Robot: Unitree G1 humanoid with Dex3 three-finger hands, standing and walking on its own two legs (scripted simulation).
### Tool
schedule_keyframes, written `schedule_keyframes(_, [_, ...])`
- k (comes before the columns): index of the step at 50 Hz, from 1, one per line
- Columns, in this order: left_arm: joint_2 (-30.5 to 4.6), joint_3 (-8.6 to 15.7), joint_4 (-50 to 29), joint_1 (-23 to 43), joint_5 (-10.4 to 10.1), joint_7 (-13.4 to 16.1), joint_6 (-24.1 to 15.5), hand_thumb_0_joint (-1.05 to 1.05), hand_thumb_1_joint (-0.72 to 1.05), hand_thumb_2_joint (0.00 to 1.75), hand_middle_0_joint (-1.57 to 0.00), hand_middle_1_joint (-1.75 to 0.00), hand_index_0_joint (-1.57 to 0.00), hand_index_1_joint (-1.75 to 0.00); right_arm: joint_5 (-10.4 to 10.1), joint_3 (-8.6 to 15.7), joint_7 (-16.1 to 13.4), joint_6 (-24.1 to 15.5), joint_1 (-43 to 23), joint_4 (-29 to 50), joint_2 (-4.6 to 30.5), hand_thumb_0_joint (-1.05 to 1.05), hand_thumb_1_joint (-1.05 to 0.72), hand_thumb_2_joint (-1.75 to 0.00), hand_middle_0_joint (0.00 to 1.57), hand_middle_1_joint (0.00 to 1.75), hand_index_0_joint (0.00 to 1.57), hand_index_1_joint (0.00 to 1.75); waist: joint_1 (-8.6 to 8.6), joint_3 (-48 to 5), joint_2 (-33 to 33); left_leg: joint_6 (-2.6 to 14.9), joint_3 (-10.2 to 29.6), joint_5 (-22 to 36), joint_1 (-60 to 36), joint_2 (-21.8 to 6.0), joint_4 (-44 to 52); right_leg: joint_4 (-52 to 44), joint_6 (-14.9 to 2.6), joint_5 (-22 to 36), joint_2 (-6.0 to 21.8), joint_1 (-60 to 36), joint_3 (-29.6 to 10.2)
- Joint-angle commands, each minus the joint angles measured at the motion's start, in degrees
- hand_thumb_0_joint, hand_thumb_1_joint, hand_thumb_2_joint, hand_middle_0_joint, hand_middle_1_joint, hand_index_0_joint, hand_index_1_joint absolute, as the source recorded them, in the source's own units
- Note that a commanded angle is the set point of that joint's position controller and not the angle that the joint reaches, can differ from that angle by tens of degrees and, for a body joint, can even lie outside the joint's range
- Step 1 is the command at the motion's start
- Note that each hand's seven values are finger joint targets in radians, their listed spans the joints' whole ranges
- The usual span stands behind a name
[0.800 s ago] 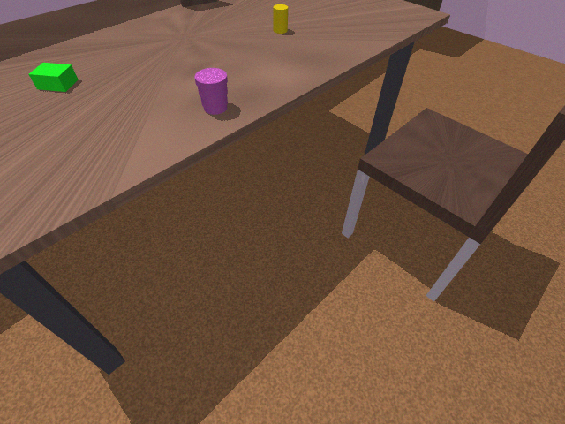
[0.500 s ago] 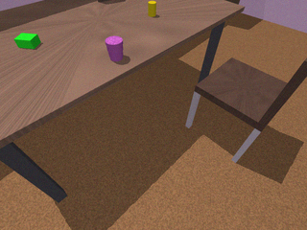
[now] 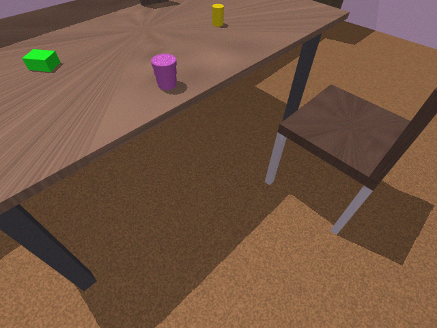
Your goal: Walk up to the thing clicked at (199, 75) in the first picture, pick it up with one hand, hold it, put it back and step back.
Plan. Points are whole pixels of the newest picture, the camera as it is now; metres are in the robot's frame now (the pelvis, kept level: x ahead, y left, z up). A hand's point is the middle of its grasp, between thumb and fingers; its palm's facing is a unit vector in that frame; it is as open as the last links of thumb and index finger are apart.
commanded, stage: stand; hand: right
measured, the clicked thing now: (165, 72) +0.84 +0.16 +0.01
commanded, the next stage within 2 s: walk up in 0.32 s
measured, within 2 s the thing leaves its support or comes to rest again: neither
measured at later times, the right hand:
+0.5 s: hand out of the picture +0.09 -0.26 -0.16, palm faces -0.19 +0.91 -0.37, open 7.4 cm
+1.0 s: hand (303, 240) +0.33 -0.21 -0.14, palm faces -0.39 +0.79 -0.48, open 7.4 cm
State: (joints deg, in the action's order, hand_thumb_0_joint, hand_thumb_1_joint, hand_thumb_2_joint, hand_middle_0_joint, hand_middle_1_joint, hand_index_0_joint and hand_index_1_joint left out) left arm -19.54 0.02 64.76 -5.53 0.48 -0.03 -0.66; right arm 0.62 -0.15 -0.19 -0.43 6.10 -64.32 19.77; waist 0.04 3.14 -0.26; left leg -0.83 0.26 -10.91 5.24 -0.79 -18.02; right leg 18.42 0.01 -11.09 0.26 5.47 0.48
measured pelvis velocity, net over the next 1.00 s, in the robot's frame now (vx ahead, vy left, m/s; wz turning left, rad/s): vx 0.18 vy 0.03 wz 0.42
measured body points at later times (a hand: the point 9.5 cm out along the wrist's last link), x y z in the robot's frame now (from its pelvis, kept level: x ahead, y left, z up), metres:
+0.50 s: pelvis +0.02 +0.00 -0.01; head +0.04 +0.02 +0.44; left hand +0.06 +0.33 -0.13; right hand +0.11 -0.31 -0.13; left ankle +0.00 +0.12 -0.72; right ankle -0.01 -0.12 -0.75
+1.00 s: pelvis +0.18 +0.03 -0.03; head +0.17 +0.06 +0.42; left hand +0.11 +0.37 -0.15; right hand +0.35 -0.25 -0.11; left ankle +0.10 +0.17 -0.75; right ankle +0.33 -0.10 -0.71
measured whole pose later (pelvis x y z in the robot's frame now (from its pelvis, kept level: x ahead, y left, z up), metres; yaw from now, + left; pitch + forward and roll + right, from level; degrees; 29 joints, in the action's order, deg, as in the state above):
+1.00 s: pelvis +0.18 +0.03 -0.03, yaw +24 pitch -3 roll +2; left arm -27.0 7.1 46.0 -14.9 2.8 -6.0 3.6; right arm 1.3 2.4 -1.2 -5.2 23.2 -46.1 21.3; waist 1.4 4.6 6.9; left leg -1.6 5.8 -20.1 11.6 0.9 -34.7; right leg 51.6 0.2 -16.7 7.8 29.7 -3.4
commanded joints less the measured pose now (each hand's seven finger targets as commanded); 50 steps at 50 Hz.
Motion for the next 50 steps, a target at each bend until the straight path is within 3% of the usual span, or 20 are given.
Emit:
schedule_keyframes(1, [-11.9, 2.3, -3.5, 1.7, -0.1, 0.6, -1.2, 0.0, 0.9, 0.9, -0.2, -0.3, -0.2, -0.3, -0.2, 2.4, -0.5, -1.5, -2.4, 3.5, 12.2, 0.0, -0.9, -0.9, 0.2, 0.3, 0.2, 0.3, 0.16, -5.1, -0.5, 2.19, 4.4, 9.9, -1.1, -6.7, 1.8, -2.6, -1.4, 10.7, 7.3, -0.4, -5.3])
schedule_keyframes(15, [-12.1, 2.3, -3.5, 1.4, -0.1, 0.6, -1.2, 0.0, 0.9, 0.9, -0.2, -0.3, -0.2, -0.3, -0.2, 2.3, -0.5, -1.4, -2.0, 3.5, 12.0, 0.0, -0.9, -0.9, 0.2, 0.3, 0.2, 0.3, 0.06, -4.3, -0.2, 2.05, 4.7, 9.7, -0.6, -6.7, 2.4, -2.9, -1.29, 10.1, 7.1, 0.0, -5.3])
schedule_keyframes(16, [-17.9, 7.3, -8.3, 1.1, 1.3, -1.1, -1.4, 0.0, 0.9, 0.9, -0.2, -0.3, -0.2, -0.3, -0.4, 5.8, 0.7, -1.4, 3.6, 6.9, 17.1, 0.0, -0.9, -0.9, 0.2, 0.3, 0.2, 0.3, 1.3, -5.4, 2.5, 6.76, 11.9, -10.7, 8.1, -4.9, -1.6, 6.1, -2.15, -16.5, 3.0, -4.6, 0.1])
schedule_keyframes(18, [-16.1, 8.0, -9.4, -0.6, 2.2, -1.8, -1.1, 0.0, 0.9, 0.9, -0.2, -0.3, -0.2, -0.3, 0.3, 6.1, 1.3, -1.2, 0.6, 9.1, 16.8, 0.0, -0.9, -0.9, 0.2, 0.3, 0.2, 0.3, 2.99, 1.8, 0.5, 6.16, 14.1, -19.2, 22.1, -5.0, 0.0, 7.2, -3.97, -23.0, 3.9, -5.3, -2.7])
schedule_keyframes(20, [-16.3, 8.8, -10.1, -9.0, 1.8, -2.2, -1.4, 0.0, 0.9, 0.9, -0.2, -0.3, -0.2, -0.3, 1.0, 5.9, 1.7, -1.5, -6.8, 14.2, 13.8, 0.0, -0.9, -0.9, 0.2, 0.3, 0.2, 0.3, 8.21, 2.2, 5.3, 3.05, 4.6, -13.2, 33.5, 0.5, -10.0, -1.9, -7.26, -26.5, 10.2, -12.9, -7.5])
schedule_keyframes(21, [-19.2, 10.0, -10.1, -11.1, 2.2, -2.1, -1.3, 0.0, 0.9, 0.9, -0.2, -0.3, -0.2, -0.3, 1.4, 5.6, 1.7, -1.7, -8.1, 16.2, 11.3, 0.0, -0.9, -0.9, 0.2, 0.3, 0.2, 0.3, 9.88, 1.0, 15.0, 3.16, -1.4, -13.1, 37.5, 2.3, -26.4, -10.7, -11.43, -27.1, 21.0, -13.8, -17.7])
schedule_keyframes(22, [-19.5, 10.3, -12.6, -7.6, 2.6, -2.1, -1.5, 0.0, 0.9, 0.9, -0.2, -0.3, -0.2, -0.3, 1.7, 6.1, 1.7, -1.8, -5.5, 16.7, 12.5, 0.0, -0.9, -0.9, 0.2, 0.3, 0.2, 0.3, 8.21, 1.4, 11.1, 1.87, -1.0, -14.9, 37.4, -2.5, -32.8, -12.1, -14.58, -21.5, 27.3, -10.6, -20.1])
schedule_keyframes(23, [-19.1, 10.3, -14.8, -4.4, 2.6, -2.4, -1.6, 0.0, 0.9, 0.9, -0.2, -0.3, -0.2, -0.3, 1.3, 6.7, 2.0, -1.8, -2.2, 16.7, 14.2, 0.0, -0.9, -0.9, 0.2, 0.3, 0.2, 0.3, 6.37, 2.0, 7.8, 1.36, 0.6, -15.6, 34.4, -4.5, -33.7, -11.4, -15.73, -19.6, 28.0, -7.5, -19.3])
schedule_keyframes(27, [-17.1, 9.6, -18.0, -1.4, 2.9, -2.9, -2.1, 0.0, 0.9, 0.9, -0.2, -0.3, -0.2, -0.3, 0.5, 7.5, 3.7, -2.5, 5.0, 16.6, 13.5, 0.0, -0.9, -0.9, 0.2, 0.3, 0.2, 0.3, 2.3, 3.0, 8.0, 1.99, 0.5, -13.4, 25.4, -6.4, -24.8, -4.6, -11.74, -7.4, 18.9, -4.8, -2.9])
schedule_keyframes(29, [-16.8, 9.3, -19.8, -1.2, 2.6, -3.3, -1.8, 0.0, 0.9, 0.9, -0.2, -0.3, -0.2, -0.3, 0.1, 7.5, 3.7, -2.9, 8.8, 16.7, 12.2, 0.0, -0.9, -0.9, 0.2, 0.3, 0.2, 0.3, 0.83, 0.0, 7.9, 2.03, -4.0, -5.3, 17.8, -3.7, -17.9, 3.0, -8.96, 4.4, 14.3, -3.4, 5.6])
schedule_keyframes(31, [-16.1, 8.7, -21.7, -0.3, 1.6, -3.6, -1.4, 0.0, 0.9, 0.9, -0.2, -0.3, -0.2, -0.3, 0.4, 8.8, 2.2, -3.3, 19.4, 14.1, 12.4, 0.0, -0.9, -0.9, 0.2, 0.3, 0.2, 0.3, -4.61, -6.1, 2.3, 1.74, -10.2, 6.8, -1.2, 3.0, -10.2, 20.9, -6.0, 11.5, 8.7, 4.8, 13.2])
schedule_keyframes(32, [-12.9, 7.9, -22.6, -2.8, 1.8, -3.6, -1.0, 0.0, 0.9, 0.9, -0.2, -0.3, -0.2, -0.3, 0.7, 10.4, 1.2, -3.5, 27.4, 12.8, 16.3, 0.0, -0.9, -0.9, 0.2, 0.3, 0.2, 0.3, -8.11, -9.5, -5.9, 4.39, -4.5, 3.1, -12.4, 1.4, -10.1, 35.6, -4.27, 4.4, 6.9, 13.7, 11.9])
schedule_keyframes(33, [-9.0, 6.9, -23.7, -5.9, 2.4, -3.9, -0.4, 0.0, 0.9, 0.9, -0.2, -0.3, -0.2, -0.3, 1.1, 11.6, 0.2, -3.5, 28.7, 13.9, 22.1, 0.0, -0.9, -0.9, 0.2, 0.3, 0.2, 0.3, -7.58, -7.1, -18.0, 8.59, 16.0, -8.3, -17.7, -8.7, -5.2, 47.1, -2.24, -25.9, 0.9, 30.8, 8.6])
schedule_keyframes(34, [-10.6, 7.0, -24.6, -8.7, 2.4, -4.0, 0.3, 0.0, 0.9, 0.9, -0.2, -0.3, -0.2, -0.3, 1.3, 11.9, -0.5, -3.9, 24.4, 16.7, 26.2, 0.0, -0.9, -0.9, 0.2, 0.3, 0.2, 0.3, -4.55, -9.7, -16.8, 14.26, 42.5, -26.3, -13.6, -20.1, 2.4, 53.4, -1.92, -27.6, 0.3, 35.9, 0.2])
schedule_keyframes(35, [-17.8, 8.4, -24.2, -6.5, 2.1, -4.1, 1.0, 0.0, 0.9, 0.9, -0.2, -0.3, -0.2, -0.3, -0.4, 12.0, -0.9, -3.9, 18.1, 18.9, 26.3, 0.0, -0.9, -0.9, 0.2, 0.3, 0.2, 0.3, -3.38, -5.7, -8.1, 17.13, 48.0, -36.8, -2.3, -23.3, 8.3, 53.3, -2.27, -22.8, 5.4, 31.5, -7.4])
schedule_keyframes(36, [-19.2, 8.5, -24.0, -5.6, 1.8, -4.2, 1.0, 0.0, 0.9, 0.9, -0.2, -0.3, -0.2, -0.3, -0.7, 11.2, -1.1, -3.9, 15.1, 19.8, 25.0, 0.0, -0.9, -0.9, 0.2, 0.3, 0.2, 0.3, -1.87, -2.2, -4.2, 17.01, 44.9, -33.6, 0.7, -21.6, 8.0, 52.3, -1.88, -20.8, 6.3, 30.7, -6.6])
schedule_keyframes(37, [-18.1, 8.5, -22.7, -6.6, 1.5, -4.1, 1.2, 0.0, 0.9, 0.9, -0.2, -0.3, -0.2, -0.3, -0.5, 10.0, -1.3, -4.3, 13.8, 20.4, 22.2, 0.0, -0.9, -0.9, 0.2, 0.3, 0.2, 0.3, -0.43, -0.2, -1.7, 13.65, 34.1, -25.6, 2.4, -17.4, 5.1, 50.6, -2.01, -15.8, 7.8, 30.3, -6.9])
schedule_keyframes(39, [-17.0, 8.9, -20.4, -11.9, 1.4, -4.4, 1.8, 0.0, 0.9, 0.9, -0.2, -0.3, -0.2, -0.3, -0.9, 8.9, -1.5, -5.2, 14.0, 20.9, 19.7, 0.0, -0.9, -0.9, 0.2, 0.3, 0.2, 0.3, 1.84, 0.9, -3.1, 11.24, 22.2, -13.9, 6.0, -12.8, 1.2, 46.7, -1.56, -10.1, 8.7, 27.5, -6.4])
schedule_keyframes(43, [-15.5, 9.1, -22.4, -10.3, 1.9, -5.1, 2.5, 0.0, 0.9, 0.9, -0.2, -0.3, -0.2, -0.3, -0.4, 8.8, -2.0, -6.3, 17.2, 21.1, 19.5, 0.0, -0.9, -0.9, 0.2, 0.3, 0.2, 0.3, 1.42, 2.4, -5.2, 11.75, 16.6, -1.9, 11.0, -10.4, -0.4, 38.9, 0.33, -7.1, 7.5, 23.8, -4.4])
schedule_keyframes(50, [-15.5, 10.2, -26.2, -5.3, 2.4, -6.1, 2.9, 0.0, 0.9, 0.9, -0.2, -0.3, -0.2, -0.3, 0.7, 9.7, -3.2, -6.6, 18.7, 23.1, 22.6, 0.0, -0.9, -0.9, 0.2, 0.3, 0.2, 0.3, -0.25, 3.5, -7.8, 12.41, 18.7, -4.9, 14.8, -10.9, -4.5, 31.8, 0.1, -4.5, 7.1, 23.4, -3.0])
